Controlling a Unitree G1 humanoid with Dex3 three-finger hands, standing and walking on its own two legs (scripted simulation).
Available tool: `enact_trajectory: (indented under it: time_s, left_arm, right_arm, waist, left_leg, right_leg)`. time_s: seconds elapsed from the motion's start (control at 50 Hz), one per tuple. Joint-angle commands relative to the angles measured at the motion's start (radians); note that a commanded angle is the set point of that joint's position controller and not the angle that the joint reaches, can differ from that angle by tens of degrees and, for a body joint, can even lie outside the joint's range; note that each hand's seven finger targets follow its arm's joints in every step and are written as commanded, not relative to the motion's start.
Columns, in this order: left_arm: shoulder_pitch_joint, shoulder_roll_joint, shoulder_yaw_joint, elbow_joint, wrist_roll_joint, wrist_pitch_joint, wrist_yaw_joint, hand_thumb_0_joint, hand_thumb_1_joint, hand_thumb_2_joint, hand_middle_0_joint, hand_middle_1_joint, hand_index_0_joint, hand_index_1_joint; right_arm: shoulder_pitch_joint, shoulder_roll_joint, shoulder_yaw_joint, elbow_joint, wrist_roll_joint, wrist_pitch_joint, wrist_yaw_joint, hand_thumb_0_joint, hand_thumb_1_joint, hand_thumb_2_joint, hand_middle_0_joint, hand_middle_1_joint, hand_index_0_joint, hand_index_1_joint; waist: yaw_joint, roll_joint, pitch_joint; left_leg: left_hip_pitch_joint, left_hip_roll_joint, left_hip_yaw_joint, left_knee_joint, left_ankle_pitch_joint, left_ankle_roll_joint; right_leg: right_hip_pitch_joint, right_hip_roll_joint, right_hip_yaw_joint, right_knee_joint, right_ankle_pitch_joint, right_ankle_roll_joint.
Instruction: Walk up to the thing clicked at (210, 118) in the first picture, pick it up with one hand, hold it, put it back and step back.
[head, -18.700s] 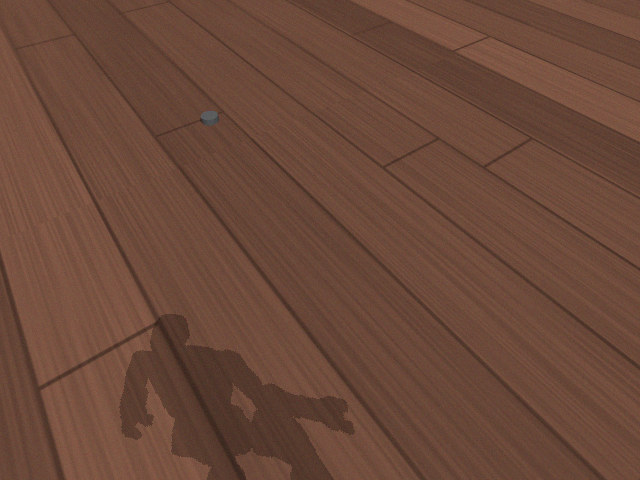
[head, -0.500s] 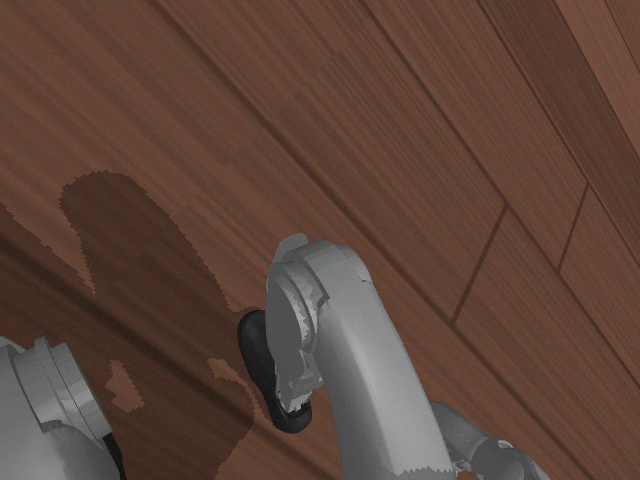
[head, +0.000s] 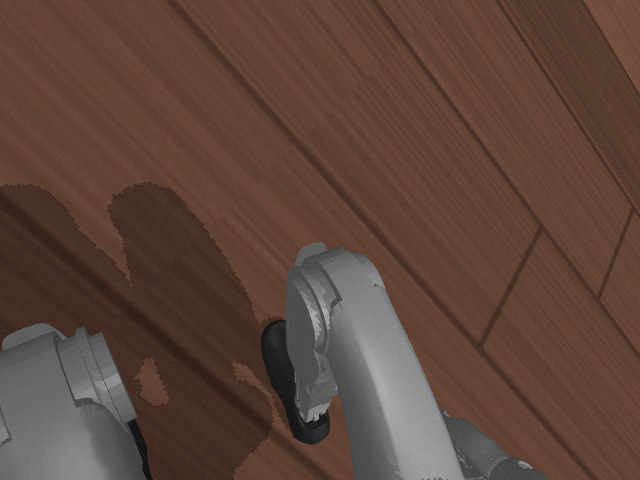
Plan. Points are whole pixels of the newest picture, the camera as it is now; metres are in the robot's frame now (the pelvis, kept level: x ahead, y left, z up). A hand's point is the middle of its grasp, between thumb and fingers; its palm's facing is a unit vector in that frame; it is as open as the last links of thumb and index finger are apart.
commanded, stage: settle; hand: left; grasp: from above
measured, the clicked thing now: out of the picture +0.46 +0.38 -0.24
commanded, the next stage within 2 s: lift in 0.46 s
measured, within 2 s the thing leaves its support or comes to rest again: neither
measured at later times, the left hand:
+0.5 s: hand out of the picture +0.44 +0.37 -0.13, palm faces -0.43 -0.10 -0.90, open 11.0 cm
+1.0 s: hand out of the picture +0.39 +0.37 -0.05, palm faces -0.44 -0.13 -0.89, open 11.0 cm
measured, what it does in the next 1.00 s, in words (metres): rises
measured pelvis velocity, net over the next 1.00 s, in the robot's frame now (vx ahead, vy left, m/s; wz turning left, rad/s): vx -0.01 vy -0.01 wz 0.13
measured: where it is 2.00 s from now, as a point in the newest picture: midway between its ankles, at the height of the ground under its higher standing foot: (224, 444)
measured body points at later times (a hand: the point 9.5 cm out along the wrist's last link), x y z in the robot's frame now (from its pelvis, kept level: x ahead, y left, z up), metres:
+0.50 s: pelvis -0.01 -0.01 +0.02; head +0.23 +0.10 +0.39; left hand +0.46 +0.38 -0.08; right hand +0.09 -0.27 -0.07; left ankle +0.06 +0.13 -0.27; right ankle +0.11 -0.13 -0.27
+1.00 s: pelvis -0.01 -0.01 +0.07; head +0.20 +0.08 +0.46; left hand +0.41 +0.37 +0.00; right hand +0.09 -0.27 -0.04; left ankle +0.06 +0.13 -0.27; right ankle +0.11 -0.13 -0.27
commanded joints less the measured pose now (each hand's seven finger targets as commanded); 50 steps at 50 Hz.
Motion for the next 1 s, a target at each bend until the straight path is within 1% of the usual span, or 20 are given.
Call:
enact_trajectory:
  time_s: [0.0,0.06,0.14,0.18,0.24,0.32,0.34,0.38,0.42,0.5,0.52,0.54,0.56,0.58,0.6,0.62,0.7,0.74,0.84,0.98]
  left_arm:
    - [-0.256,0.19,-0.025,-0.226,-0.042,0.01,-0.018,0.0,0.539,0.928,-0.822,-1.017,-0.874,-0.965]
    - [-0.226,0.191,-0.013,-0.202,-0.05,0.018,-0.052,0.0,0.517,0.922,-0.803,-1.021,-0.858,-0.966]
    - [-0.255,0.156,-0.035,-0.251,-0.044,0.01,-0.094,0.0,0.538,0.944,-0.839,-0.999,-0.881,-0.957]
    - [-0.269,0.141,-0.032,-0.254,-0.038,0.008,-0.108,0.0,0.57,0.957,-0.864,-1.004,-0.906,-0.963]
    - [-0.29,0.134,-0.038,-0.297,-0.035,0.0,-0.127,0.0,0.55,0.97,-0.863,-1.006,-0.899,-0.971]
    - [-0.309,0.141,-0.027,-0.312,-0.038,-0.007,-0.145,0.0,0.551,0.965,-0.861,-1.005,-0.899,-0.968]
    - [-0.303,0.124,-0.041,-0.298,-0.038,-0.007,-0.154,0.0,0.56,0.966,-0.87,-1.008,-0.907,-0.971]
    - [-0.294,0.141,-0.027,-0.313,-0.033,-0.007,-0.163,0.0,0.574,0.996,-0.884,-1.021,-0.918,-0.988]
    - [-0.314,0.141,-0.027,-0.343,-0.037,-0.011,-0.17,0.0,0.577,1.023,-0.888,-1.034,-0.92,-1.003]
    - [-0.302,0.145,-0.024,-0.337,-0.039,-0.011,-0.19,0.0,0.583,1.031,-0.9,-1.016,-0.926,-0.991]
    - [-0.313,0.146,-0.024,-0.363,-0.039,-0.013,-0.195,0.0,0.537,1.006,-0.913,-0.997,-0.927,-0.982]
    - [-0.31,0.143,-0.022,-0.368,-0.039,-0.011,-0.2,0.0,0.504,0.984,-0.833,-0.984,-0.847,-0.941]
    - [-0.29,0.142,-0.016,-0.369,-0.049,-0.006,-0.206,0.0,0.498,0.944,-0.851,-0.994,-0.883,-0.961]
    - [-0.287,0.129,-0.021,-0.393,-0.058,0.0,-0.215,0.0,0.478,0.937,-0.771,-0.979,-0.811,-0.925]
    - [-0.288,0.146,-0.012,-0.398,-0.06,0.003,-0.219,0.0,0.466,0.919,-0.822,-0.99,-0.858,-0.953]
    - [-0.279,0.133,-0.013,-0.406,-0.067,0.008,-0.228,0.0,0.485,0.9,-0.79,-1.004,-0.843,-0.949]
    - [-0.237,0.118,-0.004,-0.473,-0.095,0.028,-0.265,0.0,0.459,0.903,-0.77,-1.006,-0.823,-0.951]
    - [-0.225,0.115,-0.004,-0.519,-0.104,0.032,-0.282,0.0,0.462,0.914,-0.77,-1.014,-0.825,-0.958]
    - [-0.188,0.082,-0.005,-0.62,-0.136,0.035,-0.318,0.0,0.497,0.893,-0.771,-1.021,-0.842,-0.949]
    - [-0.083,0.018,-0.025,-0.707,-0.178,0.05,-0.355,0.0,0.522,0.909,-0.781,-1.028,-0.852,-0.956]
  right_arm:
    - [0.176,-0.291,-0.133,0.007,0.037,0.026,-0.01,0.0,-0.9,-0.899,0.2,0.3,0.199,0.3]
    - [0.2,-0.293,-0.154,0.008,0.057,0.043,-0.014,0.0,-0.9,-0.898,0.2,0.299,0.2,0.299]
    - [0.197,-0.274,-0.172,0.003,0.082,0.07,-0.022,0.0,-0.9,-0.898,0.2,0.299,0.199,0.3]
    - [0.208,-0.276,-0.184,-0.003,0.092,0.08,-0.028,0.0,-0.899,-0.898,0.2,0.3,0.2,0.3]
    - [0.211,-0.256,-0.191,0.0,0.106,0.095,-0.035,0.0,-0.902,-0.899,0.2,0.3,0.199,0.3]
    - [0.222,-0.256,-0.201,-0.007,0.109,0.115,-0.052,0.0,-0.903,-0.899,0.2,0.3,0.199,0.3]
    - [0.222,-0.247,-0.198,-0.007,0.112,0.118,-0.054,0.0,-0.902,-0.899,0.2,0.3,0.199,0.3]
    - [0.227,-0.24,-0.204,-0.006,0.113,0.126,-0.062,0.0,-0.902,-0.899,0.2,0.3,0.199,0.3]
    - [0.23,-0.243,-0.208,-0.008,0.113,0.136,-0.07,0.0,-0.903,-0.898,0.2,0.3,0.199,0.3]
    - [0.236,-0.242,-0.215,-0.011,0.12,0.15,-0.087,0.0,-0.901,-0.897,0.2,0.3,0.199,0.3]
    - [0.235,-0.23,-0.213,-0.01,0.119,0.154,-0.089,0.0,-0.917,-0.911,0.2,0.3,0.199,0.3]
    - [0.244,-0.238,-0.218,-0.013,0.123,0.157,-0.091,0.0,-0.886,-0.89,0.2,0.3,0.2,0.3]
    - [0.245,-0.24,-0.222,-0.017,0.128,0.159,-0.095,0.0,-0.915,-0.91,0.2,0.3,0.2,0.3]
    - [0.246,-0.23,-0.224,-0.019,0.129,0.162,-0.096,0.0,-0.885,-0.889,0.2,0.3,0.2,0.3]
    - [0.246,-0.239,-0.23,-0.016,0.133,0.167,-0.099,0.0,-0.915,-0.91,0.2,0.3,0.2,0.3]
    - [0.249,-0.234,-0.234,-0.019,0.135,0.17,-0.1,0.0,-0.906,-0.906,0.2,0.3,0.2,0.3]
    - [0.255,-0.227,-0.254,-0.025,0.152,0.184,-0.107,0.0,-0.905,-0.905,0.2,0.3,0.2,0.3]
    - [0.255,-0.212,-0.263,-0.024,0.161,0.192,-0.109,0.0,-0.905,-0.905,0.2,0.3,0.2,0.3]
    - [0.267,-0.204,-0.295,-0.033,0.177,0.202,-0.119,0.0,-0.902,-0.902,0.2,0.3,0.2,0.3]
    - [0.238,-0.176,-0.319,-0.056,0.209,0.211,-0.139,0.0,-0.9,-0.901,0.2,0.3,0.2,0.3]
  waist:
    - [-0.008,0.549,-0.726]
    - [0.004,0.506,-0.712]
    - [0.027,0.506,-0.711]
    - [0.02,0.478,-0.711]
    - [0.037,0.483,-0.758]
    - [0.032,0.433,-0.771]
    - [0.032,0.436,-0.755]
    - [0.049,0.45,-0.776]
    - [0.046,0.432,-0.808]
    - [0.052,0.423,-0.777]
    - [0.059,0.427,-0.822]
    - [0.053,0.435,-0.824]
    - [0.07,0.437,-0.819]
    - [0.073,0.453,-0.847]
    - [0.081,0.474,-0.839]
    - [0.076,0.466,-0.853]
    - [0.108,0.485,-0.879]
    - [0.117,0.455,-0.92]
    - [0.13,0.418,-0.917]
    - [0.167,0.386,-0.904]
  left_leg:
    - [0.537,0.016,0.146,-0.284,0.24,0.017]
    - [0.504,0.008,0.151,-0.301,0.219,0.021]
    - [0.516,0.001,0.15,-0.332,0.172,0.018]
    - [0.511,-0.006,0.157,-0.33,0.177,0.022]
    - [0.538,-0.008,0.171,-0.336,0.204,0.023]
    - [0.506,-0.016,0.191,-0.319,0.211,0.033]
    - [0.499,-0.017,0.194,-0.329,0.194,0.033]
    - [0.528,-0.016,0.2,-0.338,0.197,0.032]
    - [0.523,-0.017,0.203,-0.333,0.204,0.035]
    - [0.512,-0.022,0.206,-0.353,0.19,0.033]
    - [0.529,-0.016,0.209,-0.353,0.197,0.036]
    - [0.544,-0.021,0.208,-0.358,0.215,0.033]
    - [0.557,-0.023,0.209,-0.369,0.223,0.032]
    - [0.583,-0.021,0.208,-0.384,0.221,0.031]
    - [0.581,-0.025,0.211,-0.392,0.216,0.029]
    - [0.595,-0.022,0.208,-0.4,0.22,0.03]
    - [0.646,-0.026,0.208,-0.445,0.225,0.028]
    - [0.642,-0.025,0.223,-0.449,0.228,0.038]
    - [0.668,-0.027,0.232,-0.493,0.216,0.043]
    - [0.707,-0.021,0.209,-0.628,0.1,0.05]
  right_leg:
    - [0.309,0.037,-0.095,-0.208,0.274,-0.091]
    - [0.301,0.032,-0.088,-0.214,0.254,-0.092]
    - [0.255,0.021,-0.077,-0.215,0.205,-0.1]
    - [0.252,0.017,-0.075,-0.226,0.208,-0.1]
    - [0.27,0.015,-0.06,-0.23,0.23,-0.1]
    - [0.287,0.01,-0.05,-0.259,0.228,-0.098]
    - [0.291,0.009,-0.044,-0.263,0.21,-0.1]
    - [0.305,0.009,-0.039,-0.266,0.212,-0.098]
    - [0.32,0.009,-0.036,-0.276,0.214,-0.098]
    - [0.31,0.004,-0.036,-0.288,0.189,-0.104]
    - [0.336,0.008,-0.029,-0.286,0.202,-0.099]
    - [0.335,0.003,-0.033,-0.288,0.217,-0.102]
    - [0.322,0.0,-0.034,-0.292,0.221,-0.104]
    - [0.331,0.0,-0.033,-0.292,0.222,-0.102]
    - [0.316,-0.003,-0.03,-0.295,0.212,-0.107]
    - [0.326,-0.004,-0.031,-0.298,0.22,-0.105]
    - [0.325,-0.012,-0.021,-0.314,0.219,-0.11]
    - [0.367,-0.008,-0.008,-0.334,0.228,-0.104]
    - [0.392,-0.016,0.01,-0.395,0.211,-0.106]
    - [0.425,-0.014,0.025,-0.46,0.139,-0.101]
